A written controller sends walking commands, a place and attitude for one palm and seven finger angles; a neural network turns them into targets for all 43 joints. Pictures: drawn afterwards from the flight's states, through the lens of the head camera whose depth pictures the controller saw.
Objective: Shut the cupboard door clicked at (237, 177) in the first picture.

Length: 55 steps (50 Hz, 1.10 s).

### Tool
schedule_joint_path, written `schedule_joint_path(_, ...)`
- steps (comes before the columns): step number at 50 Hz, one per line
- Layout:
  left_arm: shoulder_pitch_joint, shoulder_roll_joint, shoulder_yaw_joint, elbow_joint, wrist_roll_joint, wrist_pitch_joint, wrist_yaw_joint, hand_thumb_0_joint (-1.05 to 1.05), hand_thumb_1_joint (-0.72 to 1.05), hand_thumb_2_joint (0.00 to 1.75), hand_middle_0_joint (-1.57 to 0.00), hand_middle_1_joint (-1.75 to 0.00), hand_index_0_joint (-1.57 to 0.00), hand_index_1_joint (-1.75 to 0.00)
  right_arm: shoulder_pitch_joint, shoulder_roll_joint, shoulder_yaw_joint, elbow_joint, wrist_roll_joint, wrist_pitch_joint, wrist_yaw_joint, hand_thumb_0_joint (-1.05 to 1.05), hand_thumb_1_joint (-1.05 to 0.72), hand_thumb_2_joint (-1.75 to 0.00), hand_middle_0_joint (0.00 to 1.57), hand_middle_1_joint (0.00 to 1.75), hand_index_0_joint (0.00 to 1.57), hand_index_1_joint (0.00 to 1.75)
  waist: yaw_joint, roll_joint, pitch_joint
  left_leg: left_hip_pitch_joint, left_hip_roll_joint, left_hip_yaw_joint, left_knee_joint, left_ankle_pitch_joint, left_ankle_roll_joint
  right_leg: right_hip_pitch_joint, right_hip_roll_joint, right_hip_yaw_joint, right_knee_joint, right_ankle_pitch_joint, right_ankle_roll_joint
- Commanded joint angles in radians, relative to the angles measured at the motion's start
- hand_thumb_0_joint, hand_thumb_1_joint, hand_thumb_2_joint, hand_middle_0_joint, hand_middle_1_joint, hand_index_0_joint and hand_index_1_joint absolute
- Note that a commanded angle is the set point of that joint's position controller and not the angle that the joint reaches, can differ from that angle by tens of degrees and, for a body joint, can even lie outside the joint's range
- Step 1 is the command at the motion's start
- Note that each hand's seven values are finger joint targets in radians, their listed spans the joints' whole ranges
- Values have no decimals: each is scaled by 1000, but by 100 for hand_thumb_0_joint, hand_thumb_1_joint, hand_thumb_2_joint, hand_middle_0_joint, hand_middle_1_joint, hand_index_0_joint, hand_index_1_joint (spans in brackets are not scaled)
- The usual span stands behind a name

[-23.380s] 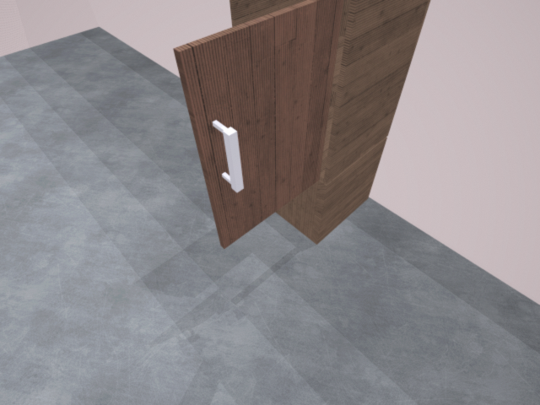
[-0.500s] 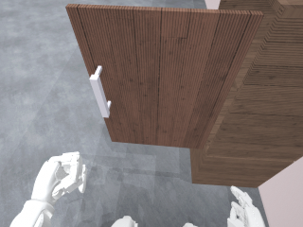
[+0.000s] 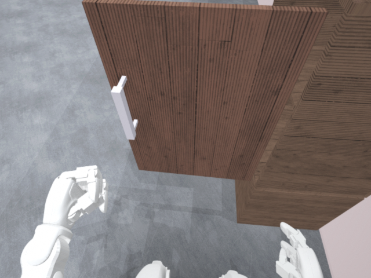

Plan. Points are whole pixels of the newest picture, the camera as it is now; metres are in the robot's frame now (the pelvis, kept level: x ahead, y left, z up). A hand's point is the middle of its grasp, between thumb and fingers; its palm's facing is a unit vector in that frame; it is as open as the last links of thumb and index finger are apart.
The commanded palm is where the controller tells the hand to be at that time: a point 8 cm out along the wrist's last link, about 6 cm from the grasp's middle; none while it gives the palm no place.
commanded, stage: bring the fist close to the handle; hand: left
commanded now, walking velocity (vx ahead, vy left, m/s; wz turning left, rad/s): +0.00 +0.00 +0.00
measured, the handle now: (127, 109) +0.49 +0.18 +0.07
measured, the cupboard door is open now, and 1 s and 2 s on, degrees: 88 88 80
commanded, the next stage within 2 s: push the door shut along its arc in 1.18 s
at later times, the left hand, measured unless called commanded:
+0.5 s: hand (128, 161) +0.34 +0.15 +0.07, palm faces -0.11 -0.99 -0.01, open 3.1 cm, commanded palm +0.32 +0.21 +0.08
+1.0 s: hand (135, 139) +0.39 +0.14 +0.08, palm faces -0.06 -1.00 -0.03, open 3.1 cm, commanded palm +0.36 +0.20 +0.08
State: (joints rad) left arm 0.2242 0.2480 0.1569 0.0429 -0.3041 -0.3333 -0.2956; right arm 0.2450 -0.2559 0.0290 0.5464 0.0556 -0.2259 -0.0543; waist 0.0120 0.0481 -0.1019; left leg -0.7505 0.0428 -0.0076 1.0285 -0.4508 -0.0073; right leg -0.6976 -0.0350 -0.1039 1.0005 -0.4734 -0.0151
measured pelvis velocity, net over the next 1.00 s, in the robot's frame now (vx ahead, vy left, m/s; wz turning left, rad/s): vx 0.01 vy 0.00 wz -0.03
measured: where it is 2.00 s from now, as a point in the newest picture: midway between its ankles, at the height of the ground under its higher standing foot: outside the picture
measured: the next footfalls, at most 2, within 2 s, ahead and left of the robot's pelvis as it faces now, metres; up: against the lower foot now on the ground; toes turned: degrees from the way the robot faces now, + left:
none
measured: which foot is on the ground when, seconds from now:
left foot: down 0.00-1.00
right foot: down 0.00-1.00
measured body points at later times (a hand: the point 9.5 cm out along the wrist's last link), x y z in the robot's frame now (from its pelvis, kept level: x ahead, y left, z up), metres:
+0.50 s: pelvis +0.01 +0.01 +0.01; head +0.07 +0.00 +0.45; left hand +0.34 +0.20 +0.07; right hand +0.15 -0.24 -0.09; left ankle +0.04 +0.12 -0.67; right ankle +0.02 -0.11 -0.67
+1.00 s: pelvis +0.01 +0.00 +0.01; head +0.07 -0.01 +0.46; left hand +0.38 +0.20 +0.09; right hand +0.12 -0.26 -0.10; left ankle +0.04 +0.12 -0.67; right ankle +0.02 -0.11 -0.67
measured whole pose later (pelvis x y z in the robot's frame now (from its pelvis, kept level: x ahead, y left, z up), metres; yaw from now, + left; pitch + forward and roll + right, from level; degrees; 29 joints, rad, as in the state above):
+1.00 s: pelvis +0.01 +0.00 +0.01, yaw -2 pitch +12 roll +0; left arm -0.31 0.23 0.16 0.55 -0.20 -0.33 -0.16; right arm 0.28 -0.26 0.00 0.62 0.05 -0.08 -0.02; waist -0.04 0.03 -0.11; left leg -0.73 0.04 0.04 0.94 -0.42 0.00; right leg -0.71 -0.03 -0.06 0.95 -0.45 -0.01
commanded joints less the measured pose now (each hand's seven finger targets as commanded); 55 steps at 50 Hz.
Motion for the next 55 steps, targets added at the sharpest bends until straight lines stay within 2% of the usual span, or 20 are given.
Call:
schedule_joint_path(1,-165,152,53,-134,3,0,-12,0,90,90,-130,-150,-130,-150,-21,-136,-57,-151,3,-50,-15,0,-90,-90,20,30,20,30,-34,-26,-186,102,-44,-19,-174,123,32,123,27,94,-203,115,0)
schedule_joint_path(5,-244,150,75,-149,1,22,21,0,90,90,-130,-150,-130,-150,-34,-127,-57,-161,2,-39,-13,0,-90,-90,20,30,20,30,-24,-31,-228,132,-47,-11,-195,159,30,153,23,81,-201,166,5)
schedule_joint_path(6,-255,181,115,-150,-2,18,36,0,90,90,-130,-150,-130,-150,-32,-129,-57,-156,-1,-35,-14,0,-90,-90,20,30,20,30,-11,-32,-237,132,-45,-15,-197,178,27,172,26,78,-194,185,0)
schedule_joint_path(11,-316,146,92,-78,21,-16,80,0,90,90,-130,-150,-130,-150,-25,-124,-60,-137,-3,-26,-2,0,-90,-90,20,30,20,30,-19,-38,-213,137,-44,-8,-201,196,25,153,27,69,-185,216,-1)
schedule_joint_path(15,-416,81,-15,-28,54,-12,69,0,90,90,-130,-150,-130,-150,-10,-128,-63,-120,1,-22,7,0,-90,-90,20,30,20,30,-52,9,-199,164,-39,-8,-204,176,24,94,26,61,-186,204,-1)
schedule_joint_path(18,-483,71,-35,-12,61,2,70,0,90,90,-130,-150,-130,-150,-1,-134,-67,-117,2,-14,5,0,-90,-90,20,30,20,30,-63,-24,-227,188,-35,-15,-205,200,27,101,27,56,-185,232,0)
schedule_joint_path(21,-551,144,46,21,62,0,100,0,90,90,-130,-150,-130,-150,2,-141,-68,-99,-4,-2,0,0,-90,-90,20,30,20,30,-45,-49,-267,186,-35,-19,-205,214,25,129,26,59,-176,247,-1)
schedule_joint_path(23,-600,126,46,22,62,-11,120,0,90,90,-130,-150,-130,-150,-3,-129,-65,-100,-4,7,4,0,-90,-90,20,30,20,30,-42,-46,-305,202,-39,-11,-206,252,25,154,24,61,-168,291,-1)
schedule_joint_path(26,-610,177,100,68,72,-26,144,0,90,90,-130,-150,-130,-150,3,-129,-66,-87,-10,23,8,0,-90,-90,20,30,20,30,-20,-21,-329,206,-39,-7,-202,293,20,182,23,67,-156,335,-6)
schedule_joint_path(30,-649,90,11,132,90,-26,136,0,90,90,-130,-150,-130,-150,12,-126,-69,-80,-4,38,23,0,-90,-90,20,30,20,30,-43,-7,-309,222,-32,-1,-201,307,17,142,24,60,-159,347,-5)
schedule_joint_path(32,-626,77,1,197,91,-7,126,0,90,90,-130,-150,-130,-150,25,-133,-72,-79,-3,50,25,0,-90,-90,20,30,20,30,-52,-55,-281,207,-30,0,-203,305,21,146,26,59,-174,358,-2)
schedule_joint_path(35,-742,83,0,264,85,5,117,0,90,90,-130,-150,-130,-150,27,-142,-73,-66,1,63,22,0,-90,-90,20,30,20,30,-75,-99,-233,166,-32,-3,-203,223,22,116,25,62,-191,292,2)
schedule_joint_path(36,-767,121,33,272,87,1,120,0,90,90,-130,-150,-130,-150,28,-147,-73,-62,-2,69,17,0,-90,-90,20,30,20,30,-65,-93,-243,158,-35,-1,-200,226,24,129,22,69,-190,296,1)
schedule_joint_path(39,-892,113,23,243,91,-36,133,0,90,90,-130,-150,-130,-150,22,-133,-71,-61,-3,72,15,0,-90,-90,20,30,20,30,-66,-39,-320,198,-39,-2,-189,255,23,136,16,75,-171,320,-2)
schedule_joint_path(41,-864,158,68,232,95,-58,149,0,90,90,-130,-150,-130,-150,24,-135,-74,-62,-7,75,16,0,-90,-90,20,30,20,30,-43,-5,-364,222,-38,0,-183,295,23,159,17,80,-163,356,-6)
schedule_joint_path(44,-846,151,65,227,96,-83,153,0,90,90,-130,-150,-130,-150,30,-125,-74,-61,-9,81,24,0,-90,-90,20,30,20,30,-38,-13,-416,234,-38,4,-183,341,21,197,17,82,-150,410,-4)
schedule_joint_path(49,-764,148,68,365,99,-46,132,0,90,90,-130,-150,-130,-150,38,-137,-77,-63,0,108,30,0,-90,-90,20,30,20,30,-47,-105,-277,144,-38,16,-211,246,24,182,20,85,-194,343,3)
schedule_joint_path(50,-767,116,36,352,95,-39,123,0,90,90,-130,-150,-130,-150,33,-136,-76,-71,2,110,30,0,-90,-90,20,30,20,30,-54,-83,-272,148,-41,24,-212,232,27,179,19,91,-206,334,5)
schedule_joint_path(51,-765,149,70,352,92,-36,124,0,90,90,-130,-150,-130,-150,35,-142,-80,-71,2,113,28,0,-90,-90,20,30,20,30,-47,-84,-274,152,-41,21,-212,235,28,184,19,90,-209,332,2)
schedule_joint_path(55,-845,112,29,288,75,-64,117,0,90,90,-130,-150,-130,-150,25,-134,-78,-73,4,108,22,0,-90,-90,20,30,20,30,-65,-69,-298,177,-42,22,-208,215,29,176,19,94,-216,307,5)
